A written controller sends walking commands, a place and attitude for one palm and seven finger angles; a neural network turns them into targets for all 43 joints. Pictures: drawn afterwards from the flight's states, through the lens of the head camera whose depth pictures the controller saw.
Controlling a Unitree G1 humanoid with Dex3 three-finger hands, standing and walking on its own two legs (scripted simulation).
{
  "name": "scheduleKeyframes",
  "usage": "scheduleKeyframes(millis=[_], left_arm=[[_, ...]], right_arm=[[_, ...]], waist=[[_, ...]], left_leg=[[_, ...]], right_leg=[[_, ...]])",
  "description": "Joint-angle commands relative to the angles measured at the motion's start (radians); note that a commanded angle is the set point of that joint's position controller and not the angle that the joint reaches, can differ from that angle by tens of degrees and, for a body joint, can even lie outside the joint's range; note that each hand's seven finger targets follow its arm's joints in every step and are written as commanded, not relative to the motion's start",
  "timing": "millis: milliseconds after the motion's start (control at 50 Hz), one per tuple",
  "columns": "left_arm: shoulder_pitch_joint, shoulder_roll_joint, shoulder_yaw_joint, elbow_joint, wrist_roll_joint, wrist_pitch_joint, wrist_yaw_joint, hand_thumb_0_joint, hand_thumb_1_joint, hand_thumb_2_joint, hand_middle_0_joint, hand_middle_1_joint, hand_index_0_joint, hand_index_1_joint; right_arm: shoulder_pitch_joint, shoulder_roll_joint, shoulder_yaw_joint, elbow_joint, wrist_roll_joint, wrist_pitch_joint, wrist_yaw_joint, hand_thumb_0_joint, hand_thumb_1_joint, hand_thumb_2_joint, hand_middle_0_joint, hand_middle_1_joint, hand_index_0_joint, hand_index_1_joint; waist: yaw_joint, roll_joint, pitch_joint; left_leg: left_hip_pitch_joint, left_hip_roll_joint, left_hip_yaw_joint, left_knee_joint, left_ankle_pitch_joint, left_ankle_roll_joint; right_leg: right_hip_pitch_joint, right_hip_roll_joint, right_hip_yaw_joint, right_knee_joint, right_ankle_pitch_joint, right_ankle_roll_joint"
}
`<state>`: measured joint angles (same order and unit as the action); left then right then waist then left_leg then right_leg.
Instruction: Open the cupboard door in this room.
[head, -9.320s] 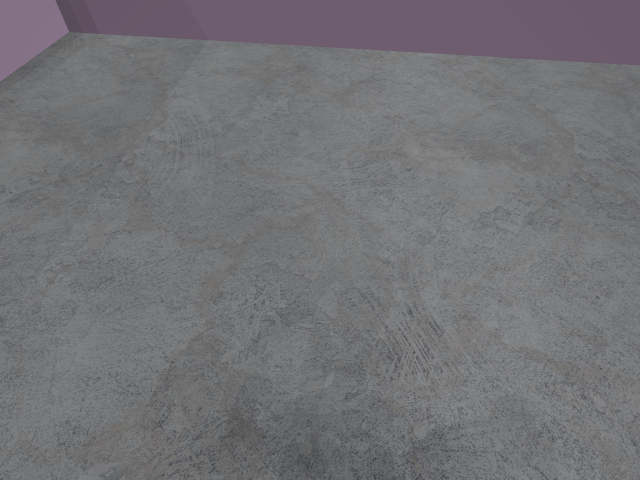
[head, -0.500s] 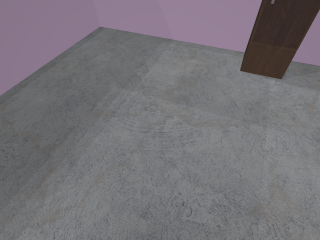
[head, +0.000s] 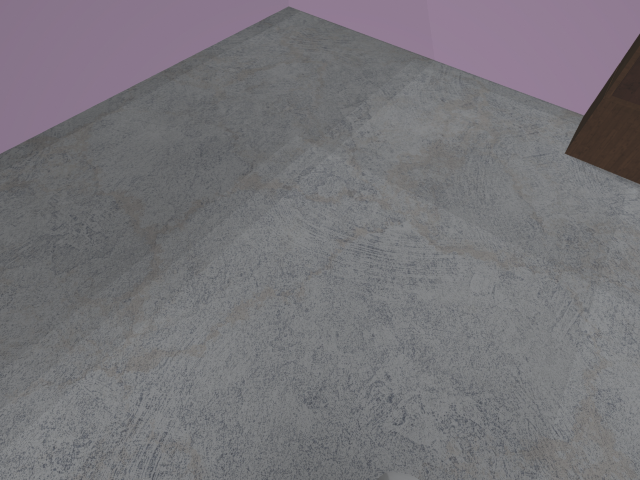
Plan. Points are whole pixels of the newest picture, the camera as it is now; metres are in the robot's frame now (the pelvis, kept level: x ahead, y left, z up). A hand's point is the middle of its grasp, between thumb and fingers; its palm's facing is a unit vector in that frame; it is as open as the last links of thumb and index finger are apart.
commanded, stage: turn or walk to find it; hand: left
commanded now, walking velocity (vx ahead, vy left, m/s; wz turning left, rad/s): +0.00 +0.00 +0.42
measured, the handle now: out of the picture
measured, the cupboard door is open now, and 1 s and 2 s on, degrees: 0 0 0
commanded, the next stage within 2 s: none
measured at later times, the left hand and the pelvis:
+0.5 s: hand out of the picture -0.01 +0.15 -0.16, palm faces +0.25 -0.94 -0.24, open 7.4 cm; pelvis -0.01 -0.04 +0.00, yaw +14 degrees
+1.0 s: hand out of the picture -0.03 +0.21 -0.16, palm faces +0.43 -0.87 -0.25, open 7.4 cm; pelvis -0.03 -0.02 +0.00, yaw +25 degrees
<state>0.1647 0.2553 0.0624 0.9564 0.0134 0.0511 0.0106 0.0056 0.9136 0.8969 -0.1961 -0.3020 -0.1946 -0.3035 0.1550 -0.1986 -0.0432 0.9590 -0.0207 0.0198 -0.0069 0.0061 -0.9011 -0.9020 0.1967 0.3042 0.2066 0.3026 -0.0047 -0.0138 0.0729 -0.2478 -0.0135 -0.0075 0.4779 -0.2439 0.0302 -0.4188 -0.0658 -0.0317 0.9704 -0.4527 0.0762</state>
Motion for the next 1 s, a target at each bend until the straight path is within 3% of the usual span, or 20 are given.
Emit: scheduleKeyframes(millis=[0, 60, 100, 120, 140, 160, 200, 220, 260, 360, 460, 540, 560, 580, 600, 620, 680, 740, 900, 980], left_arm=[[-0.004, 0.046, 0.002, -0.09, -0.001, -0.025, 0.007, 0.0, 0.9, 0.9, -0.2, -0.3, -0.2, -0.3], [0.046, 0.053, 0.004, -0.091, -0.005, -0.033, 0.011, 0.0, 0.9, 0.9, -0.2, -0.3, -0.2, -0.3], [0.108, 0.077, 0.01, -0.078, -0.003, -0.046, 0.014, 0.0, 0.9, 0.9, -0.2, -0.3, -0.2, -0.3], [0.129, 0.135, 0.02, -0.079, 0.007, -0.057, 0.019, 0.0, 0.9, 0.9, -0.2, -0.3, -0.2, -0.3], [0.132, 0.217, 0.037, -0.089, 0.02, -0.062, 0.024, 0.0, 0.9, 0.9, -0.2, -0.3, -0.2, -0.3], [0.133, 0.214, 0.039, -0.098, 0.008, -0.059, 0.026, 0.0, 0.9, 0.9, -0.2, -0.3, -0.2, -0.3], [0.032, 0.151, 0.024, -0.118, 0.007, -0.059, 0.024, 0.0, 0.9, 0.9, -0.2, -0.3, -0.2, -0.3], [-0.002, 0.122, 0.013, -0.126, 0.007, -0.062, 0.021, 0.0, 0.9, 0.9, -0.2, -0.3, -0.2, -0.3], [-0.004, 0.102, 0.008, -0.128, 0.008, -0.068, 0.023, 0.0, 0.9, 0.9, -0.2, -0.3, -0.2, -0.3], [0.094, 0.122, 0.015, -0.085, 0.012, -0.066, 0.026, 0.0, 0.9, 0.9, -0.2, -0.3, -0.2, -0.3], [0.142, 0.166, 0.027, -0.044, 0.02, -0.057, 0.023, 0.0, 0.9, 0.9, -0.2, -0.3, -0.2, -0.3], [0.118, 0.176, 0.033, -0.032, 0.014, -0.048, 0.019, 0.0, 0.9, 0.9, -0.2, -0.3, -0.2, -0.3], [0.104, 0.165, 0.031, -0.031, 0.007, -0.043, 0.017, 0.0, 0.9, 0.9, -0.2, -0.3, -0.2, -0.3], [0.116, 0.128, 0.028, -0.05, -0.001, -0.035, 0.013, 0.0, 0.9, 0.9, -0.2, -0.3, -0.2, -0.3], [0.096, 0.062, 0.009, -0.088, -0.003, -0.031, 0.009, 0.0, 0.9, 0.9, -0.2, -0.3, -0.2, -0.3], [0.019, 0.074, 0.002, -0.098, 0.006, -0.017, 0.019, 0.0, 0.9, 0.9, -0.2, -0.3, -0.2, -0.3], [0.027, 0.078, 0.014, -0.057, 0.005, -0.018, 0.004, 0.0, 0.9, 0.9, -0.2, -0.3, -0.2, -0.3], [0.056, 0.079, 0.012, -0.041, 0.003, -0.017, 0.002, 0.0, 0.9, 0.9, -0.2, -0.3, -0.2, -0.3], [-0.026, 0.057, 0.006, -0.093, -0.001, -0.018, 0.009, 0.0, 0.9, 0.9, -0.2, -0.3, -0.2, -0.3], [-0.01, 0.047, 0.003, -0.104, -0.006, -0.027, 0.011, 0.0, 0.9, 0.9, -0.2, -0.3, -0.2, -0.3]], right_arm=[[0.053, -0.222, -0.059, -0.06, -0.007, -0.007, -0.006, 0.0, -0.9, -0.9, 0.2, 0.3, 0.2, 0.3], [0.026, -0.223, -0.066, -0.078, -0.007, 0.0, -0.001, 0.0, -0.9, -0.9, 0.2, 0.3, 0.2, 0.3], [0.013, -0.206, -0.067, -0.089, 0.001, 0.002, 0.003, 0.0, -0.9, -0.9, 0.2, 0.3, 0.2, 0.3], [0.03, -0.158, -0.06, -0.096, 0.011, 0.001, 0.008, 0.0, -0.9, -0.9, 0.2, 0.3, 0.2, 0.3], [0.028, -0.097, -0.046, -0.127, 0.01, 0.0, 0.012, 0.0, -0.9, -0.9, 0.2, 0.3, 0.2, 0.3], [-0.01, -0.142, -0.06, -0.129, 0.0, 0.018, 0.007, 0.0, -0.9, -0.9, 0.2, 0.3, 0.2, 0.3], [0.001, -0.139, -0.064, -0.089, -0.002, 0.032, 0.017, 0.0, -0.9, -0.9, 0.2, 0.3, 0.2, 0.3], [0.034, -0.129, -0.063, -0.069, -0.004, 0.036, 0.023, 0.0, -0.9, -0.9, 0.2, 0.3, 0.2, 0.3], [0.068, -0.121, -0.057, -0.052, -0.001, 0.037, 0.027, 0.0, -0.9, -0.9, 0.2, 0.3, 0.2, 0.3], [-0.004, -0.114, -0.044, -0.055, 0.002, 0.039, 0.024, 0.0, -0.9, -0.9, 0.2, 0.3, 0.2, 0.3], [-0.066, -0.093, -0.025, -0.067, 0.013, 0.024, 0.021, 0.0, -0.9, -0.9, 0.2, 0.3, 0.2, 0.3], [-0.003, -0.103, -0.023, -0.054, 0.013, 0.011, 0.017, 0.0, -0.9, -0.9, 0.2, 0.3, 0.2, 0.3], [0.032, -0.121, -0.027, -0.048, 0.012, 0.005, 0.019, 0.0, -0.9, -0.9, 0.2, 0.3, 0.2, 0.3], [0.072, -0.197, -0.043, -0.048, 0.005, -0.007, 0.018, 0.0, -0.9, -0.9, 0.2, 0.3, 0.2, 0.3], [0.119, -0.285, -0.062, -0.045, 0.001, -0.007, 0.014, 0.0, -0.9, -0.9, 0.2, 0.3, 0.2, 0.3], [0.162, -0.289, -0.066, -0.018, 0.0, -0.005, 0.0, 0.0, -0.9, -0.9, 0.2, 0.3, 0.2, 0.3], [0.021, -0.217, -0.043, -0.052, 0.0, -0.008, -0.013, 0.0, -0.9, -0.9, 0.2, 0.3, 0.2, 0.3], [0.01, -0.203, -0.04, -0.063, 0.005, -0.016, -0.011, 0.0, -0.9, -0.9, 0.2, 0.3, 0.2, 0.3], [0.071, -0.211, -0.056, -0.06, -0.003, -0.008, -0.007, 0.0, -0.9, -0.9, 0.2, 0.3, 0.2, 0.3], [0.057, -0.213, -0.062, -0.072, -0.008, -0.001, -0.004, 0.0, -0.9, -0.9, 0.2, 0.3, 0.2, 0.3]], waist=[[-0.025, 0.165, -0.105], [0.001, 0.178, -0.109], [0.033, 0.119, -0.123], [0.041, -0.023, -0.135], [0.046, -0.291, -0.107], [0.068, -0.278, -0.088], [0.012, -0.14, -0.011], [-0.012, -0.121, -0.015], [-0.021, -0.151, -0.047], [0.029, -0.149, -0.057], [0.062, -0.171, -0.082], [0.023, -0.172, -0.113], [-0.003, -0.112, -0.124], [-0.025, 0.089, -0.161], [-0.046, 0.342, -0.142], [-0.083, 0.304, -0.148], [-0.011, 0.174, -0.083], [0.0, 0.142, -0.082], [-0.032, 0.162, -0.082], [-0.021, 0.18, -0.101]], left_leg=[[0.114, 0.243, -0.261, -0.11, 0.459, 0.146], [0.044, 0.221, -0.289, -0.072, 0.449, 0.129], [-0.064, 0.163, -0.259, -0.003, 0.309, 0.069], [-0.192, 0.089, -0.192, 0.114, 0.116, 0.011], [-0.344, -0.053, -0.033, 0.33, -0.254, -0.056], [-0.308, -0.019, -0.073, 0.528, -0.351, -0.055], [-0.317, 0.012, -0.085, 0.724, -0.238, -0.055], [-0.31, 0.021, -0.07, 0.754, -0.174, -0.066], [-0.302, 0.028, -0.043, 0.752, -0.124, -0.085], [-0.287, 0.05, -0.001, 0.614, -0.169, -0.105], [-0.183, 0.048, 0.061, 0.354, -0.235, -0.089], [-0.025, 0.039, 0.109, 0.104, -0.093, -0.068], [0.081, 0.053, 0.093, -0.024, 0.022, -0.056], [0.221, 0.193, -0.092, -0.105, 0.2, 0.002], [0.272, 0.415, -0.351, -0.142, 0.544, 0.126], [0.214, 0.427, -0.36, -0.147, 0.552, 0.171], [0.141, 0.3, -0.22, -0.137, 0.438, 0.141], [0.129, 0.252, -0.166, -0.152, 0.443, 0.125], [0.141, 0.256, -0.262, -0.135, 0.442, 0.154], [0.081, 0.229, -0.312, -0.105, 0.454, 0.144]], right_leg=[[-0.006, 0.013, 0.001, -0.133, 0.0, 0.001], [0.117, 0.035, -0.012, -0.309, 0.06, -0.008], [0.29, 0.02, -0.025, -0.535, 0.245, -0.011], [0.407, -0.11, 0.096, -0.632, 0.267, -0.045], [0.421, -0.357, 0.353, -0.685, 0.363, -0.158], [0.271, -0.429, 0.373, -0.711, 0.384, -0.227], [0.185, -0.317, 0.24, -0.69, 0.358, -0.216], [0.19, -0.263, 0.146, -0.664, 0.402, -0.191], [0.238, -0.232, 0.062, -0.643, 0.503, -0.177], [0.32, -0.271, 0.033, -0.627, 0.596, -0.204], [0.354, -0.3, 0.011, -0.571, 0.711, -0.226], [0.303, -0.288, -0.045, -0.492, 0.656, -0.171], [0.234, -0.265, -0.084, -0.425, 0.566, -0.128], [0.07, -0.184, -0.143, -0.264, 0.338, -0.061], [-0.128, -0.066, -0.155, -0.066, -0.17, 0.002], [-0.118, -0.054, -0.046, 0.066, -0.208, -0.004], [-0.142, -0.056, 0.01, 0.174, -0.01, -0.001], [-0.104, -0.045, 0.005, 0.147, 0.052, 0.013], [-0.06, -0.014, 0.011, -0.049, 0.0, 0.017], [0.063, 0.026, -0.005, -0.231, 0.009, -0.001]])
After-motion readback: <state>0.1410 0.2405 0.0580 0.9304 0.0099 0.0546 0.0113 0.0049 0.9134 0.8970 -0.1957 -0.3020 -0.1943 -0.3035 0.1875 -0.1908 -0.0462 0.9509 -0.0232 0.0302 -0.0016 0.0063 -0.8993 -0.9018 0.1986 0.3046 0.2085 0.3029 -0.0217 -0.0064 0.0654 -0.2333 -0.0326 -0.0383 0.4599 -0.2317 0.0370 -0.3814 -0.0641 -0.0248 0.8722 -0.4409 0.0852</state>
